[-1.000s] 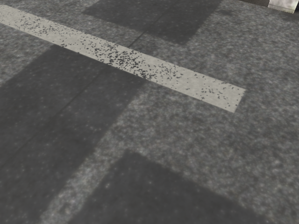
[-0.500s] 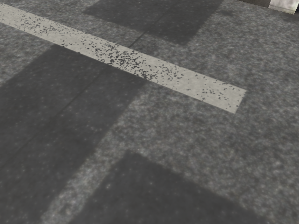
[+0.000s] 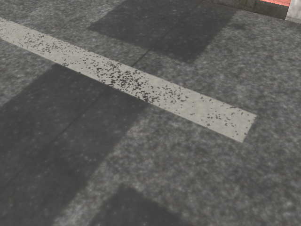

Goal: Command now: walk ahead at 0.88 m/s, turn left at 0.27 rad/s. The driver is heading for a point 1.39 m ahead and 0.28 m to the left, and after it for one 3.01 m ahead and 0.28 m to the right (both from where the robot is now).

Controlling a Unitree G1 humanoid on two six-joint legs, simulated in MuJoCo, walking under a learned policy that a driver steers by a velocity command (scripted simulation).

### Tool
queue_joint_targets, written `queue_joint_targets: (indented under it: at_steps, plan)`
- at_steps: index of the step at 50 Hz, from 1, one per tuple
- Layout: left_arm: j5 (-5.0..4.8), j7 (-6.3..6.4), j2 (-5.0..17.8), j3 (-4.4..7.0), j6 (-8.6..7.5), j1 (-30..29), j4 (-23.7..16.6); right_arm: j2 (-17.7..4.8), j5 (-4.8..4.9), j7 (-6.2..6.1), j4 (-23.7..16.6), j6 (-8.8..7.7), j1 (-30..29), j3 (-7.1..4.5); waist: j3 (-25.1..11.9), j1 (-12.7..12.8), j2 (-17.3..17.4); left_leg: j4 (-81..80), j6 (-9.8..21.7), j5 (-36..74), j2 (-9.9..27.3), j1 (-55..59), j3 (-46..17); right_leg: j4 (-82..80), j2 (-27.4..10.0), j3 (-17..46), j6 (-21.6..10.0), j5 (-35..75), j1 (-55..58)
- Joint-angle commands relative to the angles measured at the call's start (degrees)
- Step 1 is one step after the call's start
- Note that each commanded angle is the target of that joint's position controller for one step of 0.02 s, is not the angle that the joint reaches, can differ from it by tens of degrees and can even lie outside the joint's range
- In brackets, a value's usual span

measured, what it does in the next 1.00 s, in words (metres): walks ahead, turning left: left foot, then right foot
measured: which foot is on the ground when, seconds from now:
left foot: up 0.00-0.30, down 0.32-0.80, up 0.82-1.00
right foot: down 0.00-0.34, up 0.36-0.76, down 0.78-1.00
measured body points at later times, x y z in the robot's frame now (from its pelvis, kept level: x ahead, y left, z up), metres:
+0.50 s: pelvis +0.39 +0.05 -0.01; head +0.40 +0.05 +0.44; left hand +0.49 +0.34 -0.08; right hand +0.51 -0.19 -0.14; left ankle +0.40 +0.09 -0.74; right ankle +0.43 -0.14 -0.63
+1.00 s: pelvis +0.85 +0.13 +0.01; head +0.87 +0.13 +0.46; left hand +0.76 +0.38 -0.12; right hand +1.12 -0.03 -0.07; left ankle +0.87 +0.32 -0.66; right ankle +0.85 +0.07 -0.74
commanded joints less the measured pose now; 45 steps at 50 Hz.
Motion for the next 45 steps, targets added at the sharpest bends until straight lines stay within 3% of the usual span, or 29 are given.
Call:
queue_joint_targets:
  at_steps: [1,3,6,10,13,14,15,16,17,18,19,20,21,22,25,28,30,32,34,36,37,38,39,40,41,42,43,44,45]
  plan:
    - [0.65,0.36,6.1,0.68,-0.83,0.5,-2.1,-1.9,0.33,0.60,-3.4,1.45,0.4,-0.63,6.8,-1.5,-7.7,-0.2,-0.9,7.4,3.5,-18.0,-6.1,-19.0,-14.3,14.9,-4.5,-2.1,6.1]
    - [0.80,1.08,6.8,0.74,-1.07,0.9,-2.2,-2.6,-0.10,0.33,-5.0,1.98,-3.3,-1.09,9.1,-1.2,-6.2,-6.2,-2.0,12.2,2.0,-18.4,-5.7,-21.3,-13.1,7.9,-3.3,6.1,4.0]
    - [1.15,2.54,5.3,-0.05,-1.35,3.3,-2.6,-2.1,0.07,0.77,-7.4,1.49,-9.7,-1.28,11.1,0.6,-4.8,-16.1,-1.8,19.8,-0.3,-16.3,0.3,-24.2,-9.9,-1.9,0.1,16.6,3.7]
    - [1.04,3.92,7.9,-0.09,-0.72,6.6,-3.3,0.2,-0.02,3.15,-10.9,0.54,-16.1,-0.75,11.9,1.5,-4.5,-28.6,0.7,23.3,-2.1,-11.2,7.0,-22.8,-11.1,-7.8,3.4,33.9,9.8]
    - [1.43,5.99,13.6,1.17,1.07,8.1,-5.4,-2.4,0.10,4.77,-13.4,0.25,-16.7,-1.92,6.9,-1.9,-9.7,-32.0,2.7,16.4,-8.0,-1.8,14.8,-11.0,-13.5,-10.0,4.9,75.8,18.4]
    - [1.54,6.90,15.6,1.90,2.01,6.8,-6.5,-4.0,0.40,4.87,-12.7,0.82,-12.0,-2.66,4.1,-5.5,-12.3,-31.3,3.1,12.7,-9.6,3.6,15.9,-3.5,-14.8,-10.2,4.5,86.6,19.7]
    - [1.83,7.25,16.9,2.54,2.87,3.7,-8.1,-7.1,0.47,4.60,-10.2,1.74,-1.7,-4.11,-0.5,-11.2,-14.2,-29.6,4.5,8.4,-10.2,13.8,15.1,8.3,-15.9,-9.2,3.6,93.5,18.1]
    - [2.08,6.77,17.5,2.95,3.21,-0.9,-10.4,-11.9,0.21,3.74,-5.8,2.60,13.9,-6.29,-6.6,-18.2,-13.6,-32.3,7.3,6.4,-9.1,31.1,9.9,25.5,-15.3,-7.4,2.2,90.4,10.8]
    - [1.46,5.26,13.3,2.13,2.03,-4.9,-12.2,-12.3,0.02,2.07,-3.0,3.56,20.3,-6.56,-5.4,-19.7,-3.1,-36.7,8.8,4.2,-5.6,43.2,1.4,49.2,-6.4,-7.1,1.7,40.8,-4.7]
    - [0.03,3.12,1.3,-1.07,-1.20,2.4,-16.4,-13.7,-1.97,1.62,-4.6,3.19,14.4,-6.11,-6.9,-6.6,17.3,-40.8,19.5,-11.2,5.0,57.2,-28.3,70.4,3.2,3.5,2.9,-13.3,-33.1]
    - [-1.88,1.75,4.9,-1.16,-4.56,-2.8,-20.5,-8.7,-3.02,1.25,-5.9,2.30,13.4,-4.92,-11.8,-9.0,11.0,-54.5,21.6,-29.5,8.9,57.4,-45.6,71.3,2.5,14.5,-1.3,-9.9,-40.8]
    - [-3.05,1.35,8.0,-0.42,-5.68,-8.6,-23.0,-6.5,-3.55,1.25,-5.7,1.21,14.8,-4.52,-5.9,-8.8,2.4,-60.0,18.2,-28.7,8.9,51.2,-45.2,66.2,0.4,14.6,-3.3,-5.7,-41.6]
    - [-2.27,1.51,7.8,-0.28,-5.62,-8.6,-23.4,-5.7,-2.98,1.82,-6.1,0.51,10.5,-4.07,-0.7,-4.0,-9.1,-61.2,16.2,-24.0,8.0,40.1,-41.0,59.4,-2.1,14.4,-3.3,-1.6,-38.6]
    - [-1.03,1.73,7.4,-0.21,-4.74,-6.4,-22.6,-5.7,-2.59,1.88,-7.4,0.07,5.9,-3.90,1.5,-0.6,-10.6,-61.3,15.9,-20.3,5.5,30.8,-37.3,54.6,-3.8,14.8,-1.9,-0.1,-34.2]
    - [0.26,2.33,9.4,0.72,-1.46,-3.7,-22.8,-4.8,-1.80,0.45,-8.9,0.52,-0.3,-3.23,6.7,3.9,-7.7,-63.1,13.8,-11.0,-1.0,13.0,-24.1,42.6,-7.5,12.0,2.9,1.2,-26.2]
    - [2.36,2.84,6.1,-0.58,-1.13,-15.2,-27.5,-4.4,-0.96,-1.54,-7.5,0.30,2.6,-2.85,9.0,-1.1,-4.1,-61.9,10.8,3.1,-6.4,2.2,-11.8,23.0,-6.8,5.9,5.3,20.7,-16.7]
    - [1.17,2.56,3.9,-1.22,-1.27,-20.1,-29.1,-5.2,-0.66,-1.54,-5.5,0.12,7.3,-3.00,7.3,-5.5,-1.3,-62.0,8.7,1.6,-6.0,2.9,-10.0,12.5,-4.5,3.5,5.3,31.7,-10.1]
    - [-0.83,2.65,6.0,-0.51,-1.34,-23.7,-30.2,-6.4,-0.60,-0.78,-4.6,-0.38,10.0,-3.22,7.2,-9.1,0.9,-61.5,8.2,1.4,-2.9,13.3,-11.1,5.0,-4.0,3.8,4.6,32.6,-13.7]
    - [-1.77,2.13,7.6,0.19,-1.64,-27.2,-31.7,-6.3,-1.01,-0.59,-3.0,-0.06,12.2,-3.16,7.6,-10.9,1.9,-59.5,7.3,9.2,1.0,27.0,-11.8,0.1,-3.8,3.8,2.1,28.9,-20.6]
    - [-2.25,1.27,9.9,1.51,-1.82,-23.4,-31.3,-7.2,-2.43,-0.76,-1.9,0.80,11.7,-3.18,4.6,-7.6,3.4,-53.9,5.3,34.3,4.3,38.9,-9.5,-0.2,-1.5,1.9,-1.5,21.3,-21.4]
    - [-2.80,1.12,11.8,2.60,-1.56,-18.1,-30.4,-8.1,-3.77,-0.80,-1.8,1.27,10.4,-3.28,0.4,-4.1,4.8,-47.4,4.3,51.2,5.0,43.1,-7.8,2.0,0.5,0.4,-3.4,16.8,-17.6]
    - [-3.53,1.16,14.1,3.75,-0.90,-8.0,-28.3,-9.4,-5.18,-0.80,-2.5,1.79,7.2,-3.43,-5.5,2.1,6.6,-36.8,3.5,65.3,5.0,43.4,-5.3,3.8,2.0,-0.4,-5.2,14.6,-8.4]
    - [-3.27,1.32,15.5,4.18,0.04,7.6,-24.6,-9.9,-5.64,-1.06,-4.7,1.92,1.3,-3.28,-12.4,10.3,4.6,-18.8,2.1,61.2,3.9,31.3,-3.1,6.6,-2.2,5.1,-7.6,15.0,11.3]
    - [-1.38,0.81,19.4,5.16,0.30,12.8,-22.5,-2.4,-4.85,-0.57,-6.6,0.83,9.1,-1.44,-20.5,4.8,-16.4,5.3,-2.8,18.0,-5.3,6.4,-1.1,3.7,-13.4,33.2,-16.9,-5.9,34.8]
    - [-1.16,0.21,15.5,4.70,0.31,14.9,-20.6,-2.5,-2.52,0.40,-6.3,-0.92,10.0,-0.21,-20.6,4.8,-23.9,10.4,-2.7,-12.6,-9.2,-7.3,-5.0,-10.5,-17.2,56.0,-18.8,-21.6,41.6]
    - [-0.26,0.78,11.6,3.93,0.80,11.1,-21.5,-6.3,-0.48,0.79,-8.4,-2.35,2.6,-0.86,-10.7,5.8,-16.7,11.0,-0.9,-10.3,-5.3,-14.7,-6.9,-11.7,-17.0,52.6,-16.2,-22.9,37.3]
    - [0.21,0.54,10.8,3.67,1.11,8.3,-22.3,-6.6,-1.04,0.87,-10.2,-3.37,-3.9,-0.36,-4.7,5.2,-6.4,7.1,-0.2,-7.5,-3.7,-13.5,-5.9,-12.3,-14.9,46.0,-14.9,-13.5,28.0]
    - [0.22,-0.05,10.5,3.46,1.10,6.4,-22.3,-5.2,-2.48,0.74,-11.2,-4.13,-7.4,-0.29,0.3,2.9,0.5,1.7,-0.2,-6.6,-3.0,-11.5,-5.2,-13.5,-12.2,41.5,-14.6,-5.9,19.1]
    - [0.22,-0.17,9.9,3.21,1.01,4.6,-22.5,-4.6,-3.24,0.63,-11.5,-4.24,-6.7,-0.46,1.6,-0.1,0.3,-3.0,-0.8,-5.3,-1.7,-8.6,-5.5,-14.5,-10.0,37.8,-14.9,-1.1,14.0]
